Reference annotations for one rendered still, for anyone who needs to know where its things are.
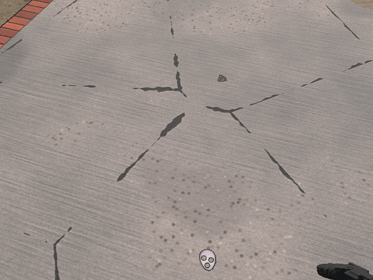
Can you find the right robot hand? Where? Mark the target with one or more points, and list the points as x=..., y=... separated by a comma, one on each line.
x=343, y=272

